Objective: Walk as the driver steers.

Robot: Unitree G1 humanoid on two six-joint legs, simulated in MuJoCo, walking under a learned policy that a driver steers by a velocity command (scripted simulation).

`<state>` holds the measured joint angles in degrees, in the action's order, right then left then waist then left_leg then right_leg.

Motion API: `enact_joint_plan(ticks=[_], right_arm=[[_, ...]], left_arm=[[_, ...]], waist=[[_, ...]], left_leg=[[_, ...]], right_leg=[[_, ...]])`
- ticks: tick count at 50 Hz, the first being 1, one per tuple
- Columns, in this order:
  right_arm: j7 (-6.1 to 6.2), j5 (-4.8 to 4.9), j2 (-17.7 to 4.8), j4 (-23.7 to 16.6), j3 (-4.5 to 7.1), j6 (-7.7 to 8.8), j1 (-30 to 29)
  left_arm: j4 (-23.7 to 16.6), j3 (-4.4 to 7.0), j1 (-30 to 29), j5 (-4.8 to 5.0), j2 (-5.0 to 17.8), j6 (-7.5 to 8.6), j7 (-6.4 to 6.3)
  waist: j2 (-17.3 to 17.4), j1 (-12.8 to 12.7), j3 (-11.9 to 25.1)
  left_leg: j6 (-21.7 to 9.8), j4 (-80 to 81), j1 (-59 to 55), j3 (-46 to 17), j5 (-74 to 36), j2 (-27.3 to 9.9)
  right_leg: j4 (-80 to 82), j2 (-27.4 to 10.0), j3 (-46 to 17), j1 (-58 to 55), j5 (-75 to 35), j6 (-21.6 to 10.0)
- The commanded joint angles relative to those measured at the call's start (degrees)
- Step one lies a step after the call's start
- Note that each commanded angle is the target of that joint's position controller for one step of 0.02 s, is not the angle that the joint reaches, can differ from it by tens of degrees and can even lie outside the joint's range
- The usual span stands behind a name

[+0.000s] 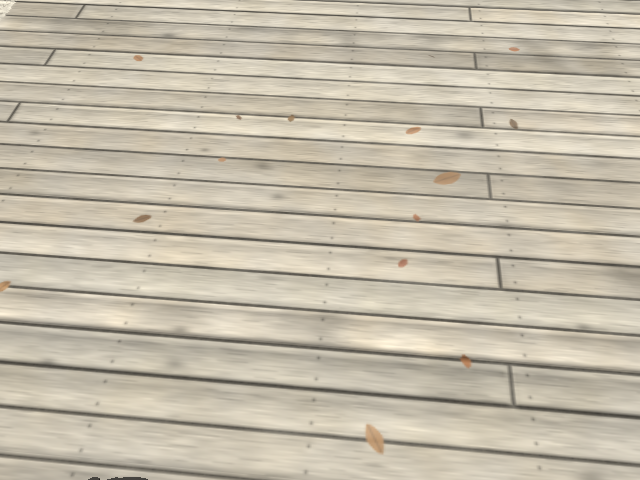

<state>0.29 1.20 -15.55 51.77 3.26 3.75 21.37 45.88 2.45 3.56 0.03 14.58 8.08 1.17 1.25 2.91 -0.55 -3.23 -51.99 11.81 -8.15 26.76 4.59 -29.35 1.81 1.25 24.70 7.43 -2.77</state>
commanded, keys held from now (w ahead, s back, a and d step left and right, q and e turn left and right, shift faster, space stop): w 0.72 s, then w+e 0.28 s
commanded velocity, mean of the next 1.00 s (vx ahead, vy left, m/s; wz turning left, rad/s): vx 0.50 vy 0.00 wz -0.04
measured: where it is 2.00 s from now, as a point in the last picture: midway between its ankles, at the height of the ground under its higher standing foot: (344, 302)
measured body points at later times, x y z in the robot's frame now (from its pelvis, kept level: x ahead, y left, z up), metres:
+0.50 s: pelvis +0.28 +0.04 +0.00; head +0.32 +0.05 +0.44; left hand +0.26 +0.32 -0.14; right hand +0.51 -0.19 -0.08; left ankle +0.38 +0.14 -0.73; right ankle +0.11 -0.10 -0.68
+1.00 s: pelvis +0.56 +0.01 -0.01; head +0.59 +0.00 +0.44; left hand +0.79 +0.23 -0.10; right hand +0.54 -0.28 -0.14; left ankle +0.39 +0.14 -0.72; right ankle +0.68 -0.09 -0.73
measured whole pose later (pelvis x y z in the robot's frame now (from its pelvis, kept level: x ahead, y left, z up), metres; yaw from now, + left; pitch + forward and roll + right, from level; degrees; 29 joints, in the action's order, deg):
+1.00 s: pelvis +0.56 +0.01 -0.01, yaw -5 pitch +3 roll +2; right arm 0.9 0.4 -16.4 53.0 4.0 2.9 20.3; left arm 43.6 2.4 3.7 1.0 14.6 4.0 3.1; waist -1.1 3.1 -0.4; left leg 0.7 -20.8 -4.5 8.1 26.0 -0.3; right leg -31.3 -0.7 2.1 30.0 4.0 -5.4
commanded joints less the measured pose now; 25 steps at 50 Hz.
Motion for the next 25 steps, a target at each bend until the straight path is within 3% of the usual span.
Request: enact_joint_plan(ticks=[1,2,3,4,6,10,13,16,19,20,21,22,23,24,25], right_arm=[[-0.21,1.0,-8.0,-6.1,1.01,2.09,-3.6],[-0.18,0.05,-7.1,-6.7,1.03,2.08,-6.0],[-0.08,-0.6,-6.6,-6.8,1.35,1.81,-6.0],[-0.07,-0.65,-5.4,-6.6,1.22,1.46,-4.9],[-0.02,-0.72,-3.4,-6.7,0.8,0.97,-4.6],[-0.12,-1.17,-2.2,-9.3,0.13,1.16,-11.9],[-0.69,-0.72,-1.4,-10.9,-0.36,1.53,-18.0],[-1.48,-0.17,-2.0,-12.8,-0.42,1.76,-22.7],[-2.37,-0.12,-3.6,-14.1,-0.01,2.23,-23.9],[-2.46,-0.18,-4.6,-13.7,0.41,2.35,-21.9],[-2.34,-0.34,-6.0,-12.4,1.24,2.41,-17.1],[-1.92,-0.51,-8.8,-9.7,2.65,2.34,-8.0],[-1.28,-1.27,-13.3,-7.8,3.84,2.06,2.8],[-1.77,-1.12,-16.0,-6.5,4.22,1.68,4.2],[-1.81,-0.51,-10.2,-7.0,2.79,1.57,3.7]], left_arm=[[0.6,2.32,13.5,0.58,7.7,-1.09,-0.2],[0.3,1.78,10.5,0.16,6.5,-1.27,0.01],[0.1,1.36,9.1,-0.37,5.5,-1.14,0.13],[0.3,1.29,8.7,-0.56,5.5,-1.15,0.29],[1.2,1.56,9.8,-0.16,6.5,-0.97,0.29],[2.7,2.24,12.6,0.36,8.8,-1.52,-0.62],[4.2,2.29,15.9,0.95,9.4,-1.97,-1.0],[5.9,2.29,19.4,1.31,9.6,-2.69,-1.08],[6.7,2.66,19.7,1.37,10.5,-3.72,-1.47],[6.6,2.82,19.1,1.32,11.1,-4.02,-1.58],[6.4,2.83,18.0,1.31,11.3,-4.33,-1.68],[5.9,2.31,17.7,0.9,10.2,-4.55,-1.75],[4.2,1.17,18.2,-0.56,7.7,-4.38,-1.89],[4.3,-0.8,26.0,0.09,0.6,-3.09,-1.25],[4.8,0.68,22.1,1.41,7.3,-2.0,-0.93]], waist=[[-5.8,-7.5,6.4],[-3.4,-6.0,1.5],[-4.4,-4.4,0.5],[-5.4,-3.4,0.4],[-6.1,-2.8,0.5],[-4.8,-4.2,-0.4],[-4.9,-6.3,-1.3],[-5.1,-7.6,-2.6],[-5.7,-6.2,-2.5],[-6.3,-4.7,-1.1],[-6.5,-1.6,1.9],[-5.5,2.4,7.7],[1.9,5.7,16.7],[17.2,1.2,23.2],[10.3,3.5,19.8]], left_leg=[[-0.2,-21.8,33.0,0.4,-2.3,-6.3],[0.1,-17.8,32.0,2.0,-5.9,-8.2],[0.2,-14.4,29.2,2.2,-8.4,-10.1],[0.6,-12.6,26.7,2.8,-9.5,-10.8],[1.6,-8.8,25.9,4.2,-11.5,-11.5],[3.2,5.6,26.7,6.0,-23.0,-11.5],[3.2,15.7,22.7,7.9,-31.0,-9.3],[2.4,20.1,23.4,7.7,-31.2,-8.4],[0.3,23.1,22.6,7.4,-25.5,-7.7],[-0.5,23.7,19.0,8.2,-23.5,-6.7],[-1.8,25.1,11.4,9.8,-23.2,-5.1],[-3.7,24.7,-1.9,9.7,-24.6,-5.3],[-7.6,22.5,-19.7,-3.3,-27.1,-16.8],[-16.3,29.4,-36.1,-29.4,-15.2,-27.6],[-14.3,33.0,-33.6,-31.1,-7.9,-26.0]], right_leg=[[14.0,-21.0,-31.0,-33.4,14.4,-11.4],[16.3,-18.4,-25.8,-25.8,9.1,-10.9],[17.7,-16.6,-22.2,-21.5,4.4,-10.1],[19.0,-15.2,-19.6,-18.8,1.3,-9.9],[20.7,-14.3,-15.4,-16.7,-5.1,-10.6],[22.1,-12.6,-8.8,-16.7,-12.9,-9.9],[22.2,-11.2,-5.6,-16.6,-11.6,-8.4],[20.6,-13.6,-6.6,-21.5,-10.9,-8.2],[16.8,-16.4,-7.5,-27.4,-15.7,-6.9],[14.1,-16.5,-7.2,-28.2,-21.6,-6.3],[8.3,-15.1,-5.6,-27.8,-30.5,-5.2],[-2.2,-12.2,-3.4,-23.7,-32.9,-3.6],[-20.9,-8.3,-0.6,-11.2,-15.5,-1.5],[-38.6,1.4,-2.4,10.5,24.0,1.2],[-44.4,-1.6,-8.5,17.0,26.2,0.5]])
Velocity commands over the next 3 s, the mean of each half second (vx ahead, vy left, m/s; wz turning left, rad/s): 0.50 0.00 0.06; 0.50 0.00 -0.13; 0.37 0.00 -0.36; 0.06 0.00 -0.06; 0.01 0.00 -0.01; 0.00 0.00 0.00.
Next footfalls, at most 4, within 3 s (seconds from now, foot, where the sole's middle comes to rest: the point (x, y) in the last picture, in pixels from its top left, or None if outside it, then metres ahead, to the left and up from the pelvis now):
0.44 left None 0.42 0.14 -0.76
1.00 right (366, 367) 0.72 -0.10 -0.76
1.46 left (302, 268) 1.01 0.03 -0.76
1.74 right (395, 312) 0.86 -0.18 -0.76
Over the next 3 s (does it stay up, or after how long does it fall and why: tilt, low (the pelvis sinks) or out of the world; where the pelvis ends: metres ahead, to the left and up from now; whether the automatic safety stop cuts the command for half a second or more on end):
stays up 0.90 -0.07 0.01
